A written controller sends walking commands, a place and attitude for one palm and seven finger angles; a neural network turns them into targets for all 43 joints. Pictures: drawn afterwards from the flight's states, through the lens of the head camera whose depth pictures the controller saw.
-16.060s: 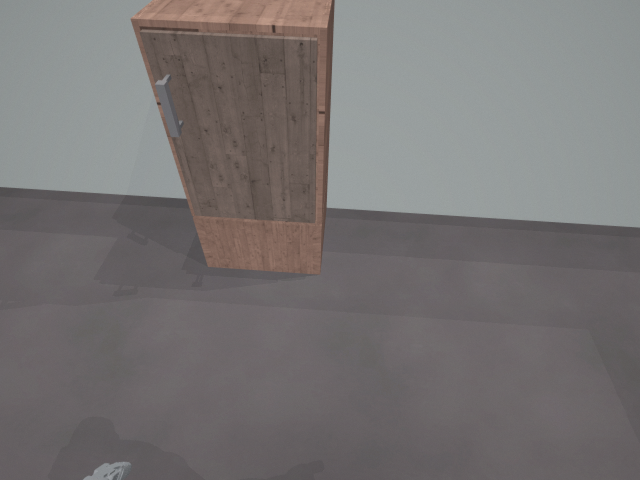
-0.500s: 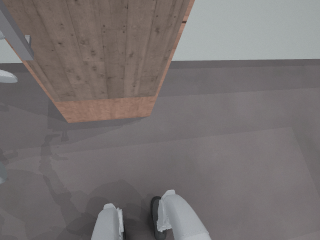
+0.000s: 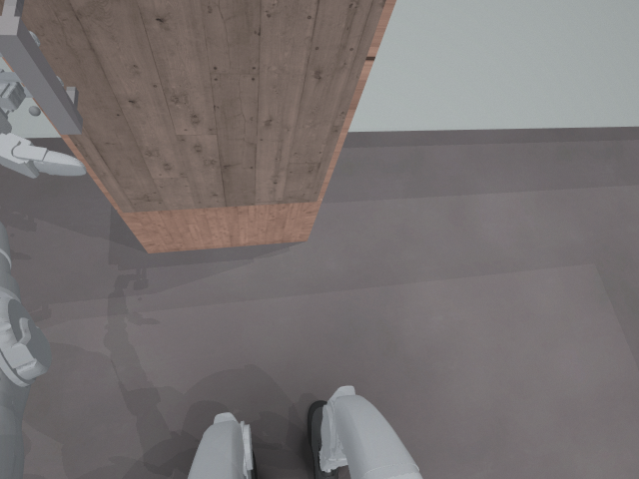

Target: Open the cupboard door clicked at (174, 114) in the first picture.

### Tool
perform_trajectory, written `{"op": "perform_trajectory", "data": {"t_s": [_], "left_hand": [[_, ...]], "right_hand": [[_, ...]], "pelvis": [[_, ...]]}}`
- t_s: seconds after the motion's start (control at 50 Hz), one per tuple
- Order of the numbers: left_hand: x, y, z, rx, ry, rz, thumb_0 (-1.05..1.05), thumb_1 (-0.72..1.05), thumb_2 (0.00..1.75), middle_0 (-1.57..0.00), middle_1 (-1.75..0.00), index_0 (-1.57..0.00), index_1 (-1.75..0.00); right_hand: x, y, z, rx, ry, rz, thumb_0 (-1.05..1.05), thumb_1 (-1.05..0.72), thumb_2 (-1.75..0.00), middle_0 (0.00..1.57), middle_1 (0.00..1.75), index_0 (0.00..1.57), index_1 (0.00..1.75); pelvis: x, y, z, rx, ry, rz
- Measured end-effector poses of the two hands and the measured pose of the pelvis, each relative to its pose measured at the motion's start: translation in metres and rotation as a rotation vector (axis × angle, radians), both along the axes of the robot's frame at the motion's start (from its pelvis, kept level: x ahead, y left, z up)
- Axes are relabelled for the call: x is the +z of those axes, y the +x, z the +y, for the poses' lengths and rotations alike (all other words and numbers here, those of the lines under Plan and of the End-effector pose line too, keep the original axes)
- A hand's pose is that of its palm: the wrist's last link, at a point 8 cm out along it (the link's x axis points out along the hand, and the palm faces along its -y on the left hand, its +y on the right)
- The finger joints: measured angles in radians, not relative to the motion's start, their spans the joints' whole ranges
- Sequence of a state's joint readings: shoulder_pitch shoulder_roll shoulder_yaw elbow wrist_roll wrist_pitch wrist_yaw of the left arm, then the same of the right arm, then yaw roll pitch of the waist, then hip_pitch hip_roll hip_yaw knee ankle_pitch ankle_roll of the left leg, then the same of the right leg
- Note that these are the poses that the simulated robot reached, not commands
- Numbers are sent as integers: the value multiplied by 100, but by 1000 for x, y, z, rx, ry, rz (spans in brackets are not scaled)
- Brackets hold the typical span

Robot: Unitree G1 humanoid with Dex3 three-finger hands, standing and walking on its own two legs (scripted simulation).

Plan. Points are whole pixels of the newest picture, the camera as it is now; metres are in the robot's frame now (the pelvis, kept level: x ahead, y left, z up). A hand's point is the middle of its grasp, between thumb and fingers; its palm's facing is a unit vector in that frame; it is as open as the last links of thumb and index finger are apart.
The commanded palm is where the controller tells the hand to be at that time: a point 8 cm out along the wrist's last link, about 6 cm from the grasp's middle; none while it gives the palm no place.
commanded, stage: slide the fingers in behind the handle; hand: left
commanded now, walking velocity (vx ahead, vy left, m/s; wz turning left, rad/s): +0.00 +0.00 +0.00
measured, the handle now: (45, 69) +0.58 +0.26 +0.05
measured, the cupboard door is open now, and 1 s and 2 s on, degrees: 0 1 6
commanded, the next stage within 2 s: close the thumb around the handle in 0.78 s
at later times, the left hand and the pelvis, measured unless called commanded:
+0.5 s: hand (60, 105) +0.52 +0.24 +0.06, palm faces +0.06 -1.00 -0.02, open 14.0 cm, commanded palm +0.49 +0.26 +0.05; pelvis +0.01 -0.01 +0.01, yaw +0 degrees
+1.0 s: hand (63, 109) +0.52 +0.24 +0.06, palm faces +0.04 -1.00 -0.02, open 13.7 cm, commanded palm +0.50 +0.26 +0.05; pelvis +0.00 -0.01 +0.00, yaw +1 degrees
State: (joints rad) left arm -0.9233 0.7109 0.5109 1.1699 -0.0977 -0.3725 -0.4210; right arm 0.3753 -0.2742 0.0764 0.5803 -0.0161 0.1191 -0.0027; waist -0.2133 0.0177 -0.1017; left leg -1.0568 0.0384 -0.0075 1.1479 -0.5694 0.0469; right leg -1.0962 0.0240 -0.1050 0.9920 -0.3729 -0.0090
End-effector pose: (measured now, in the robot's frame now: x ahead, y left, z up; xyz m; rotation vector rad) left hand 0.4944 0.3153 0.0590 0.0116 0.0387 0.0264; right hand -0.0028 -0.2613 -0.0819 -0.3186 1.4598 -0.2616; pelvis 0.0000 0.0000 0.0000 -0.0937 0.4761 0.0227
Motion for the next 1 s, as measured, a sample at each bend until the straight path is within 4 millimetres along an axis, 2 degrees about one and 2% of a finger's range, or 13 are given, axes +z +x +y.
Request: {"op": "perform_trajectory", "data": {"t_s": [0.2, 0.38, 0.68, 0.92, 1.0], "left_hand": [[-3, 6, -14, 11, 0, 10, -2, -50, 30, -30, -120, -30, -120], [5, 3, -25, 11, 3, -11, -2, -50, 30, -30, -120, -29, -120], [6, -3, -27, 27, 17, -7, -2, -50, 30, -29, -120, -26, -120], [3, 0, -27, 18, 10, -9, -2, -49, 30, -30, -120, -28, -120], [1, 2, -27, 19, 11, -4, -2, -45, 33, -30, -121, -29, -121]], "right_hand": [[-1, 2, 0, -12, 9, -14, 0, -91, -90, 20, 30, 21, 30], [-2, -1, 3, -21, 40, -1, 0, -91, -90, 20, 30, 21, 30], [-1, 6, -6, -4, 31, -18, 0, -91, -90, 20, 30, 21, 30], [-4, 8, -8, 11, 18, -19, 0, -91, -90, 20, 30, 21, 30], [-6, 6, -6, 12, 20, -14, 0, -91, -90, 20, 30, 21, 30]], "pelvis": [[1, 2, -3, -7, 5, -1], [5, 5, -4, -7, 11, -10], [6, 6, -8, -4, 19, -23], [2, 3, -7, 1, 17, -13], [1, 2, -7, 3, 16, -9]]}}
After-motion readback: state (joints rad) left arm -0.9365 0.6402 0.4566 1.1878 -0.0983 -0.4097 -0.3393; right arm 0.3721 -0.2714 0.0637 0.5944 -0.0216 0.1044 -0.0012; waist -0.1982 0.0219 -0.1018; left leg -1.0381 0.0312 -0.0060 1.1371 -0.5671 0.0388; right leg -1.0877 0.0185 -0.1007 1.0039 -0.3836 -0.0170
